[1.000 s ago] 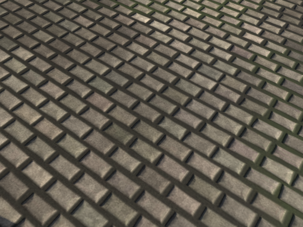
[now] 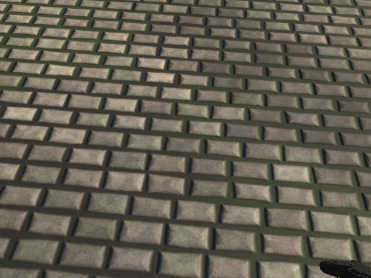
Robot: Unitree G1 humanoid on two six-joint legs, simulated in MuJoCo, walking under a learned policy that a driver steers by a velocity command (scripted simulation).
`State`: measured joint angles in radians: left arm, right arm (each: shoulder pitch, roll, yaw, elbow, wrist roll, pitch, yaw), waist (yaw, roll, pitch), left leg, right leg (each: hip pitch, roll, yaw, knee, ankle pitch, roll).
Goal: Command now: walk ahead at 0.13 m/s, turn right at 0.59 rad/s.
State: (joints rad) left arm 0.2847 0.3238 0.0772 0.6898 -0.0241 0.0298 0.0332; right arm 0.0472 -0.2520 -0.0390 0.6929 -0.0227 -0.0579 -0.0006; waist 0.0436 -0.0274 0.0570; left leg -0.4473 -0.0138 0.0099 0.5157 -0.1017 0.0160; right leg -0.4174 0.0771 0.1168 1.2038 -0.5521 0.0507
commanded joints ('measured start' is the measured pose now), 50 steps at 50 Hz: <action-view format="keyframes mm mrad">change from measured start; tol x16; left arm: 1 44 112 38 -75 -1 31 11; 29 -241 29 14 -119 44 -10 32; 50 -98 64 42 -25 13 -74 -19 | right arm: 1 18 -136 -35 -47 -6 24 -14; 29 260 -280 -85 12 -7 62 22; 50 52 -218 -79 -96 56 110 -28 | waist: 1 -22 153 -129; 12 -1 129 -137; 14 -95 -142 -135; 18 -47 -198 -28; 26 -68 -98 -113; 28 -22 313 -104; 32 -71 95 -141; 50 -20 178 -141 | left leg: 1 234 266 -238 -211 128 186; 7 203 268 -131 -231 267 240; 14 40 44 -6 -56 -293 -15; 22 -36 51 15 320 -400 -17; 26 128 10 70 53 -126 11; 29 380 390 -590 -188 490 356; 36 377 206 -330 -152 338 213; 43 272 175 -416 -180 35 211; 50 222 109 -507 -83 55 141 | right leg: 1 -148 -107 -35 25 67 31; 11 304 -76 -118 -727 377 -34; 13 441 -240 59 -828 507 -106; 15 156 -308 96 -892 192 -194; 25 253 -381 -5 -715 755 -210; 27 161 -284 -124 -538 518 -102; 29 -207 -39 -87 -75 -171 26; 31 -258 -86 -17 34 -67 8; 50 201 -41 -39 -836 381 -16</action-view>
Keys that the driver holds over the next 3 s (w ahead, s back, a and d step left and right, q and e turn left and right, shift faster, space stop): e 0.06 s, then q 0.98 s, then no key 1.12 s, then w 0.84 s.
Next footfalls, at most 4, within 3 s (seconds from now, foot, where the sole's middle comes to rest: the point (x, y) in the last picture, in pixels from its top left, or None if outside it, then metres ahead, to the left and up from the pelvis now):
0.26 right None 0.09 -0.14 -0.76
0.54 left None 0.10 0.10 -0.76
1.02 right None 0.16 -0.11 -0.76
1.36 left None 0.02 0.11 -0.76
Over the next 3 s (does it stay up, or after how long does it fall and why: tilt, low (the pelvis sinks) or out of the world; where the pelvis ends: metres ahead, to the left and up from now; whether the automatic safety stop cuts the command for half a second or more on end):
stays up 0.34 0.16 0.01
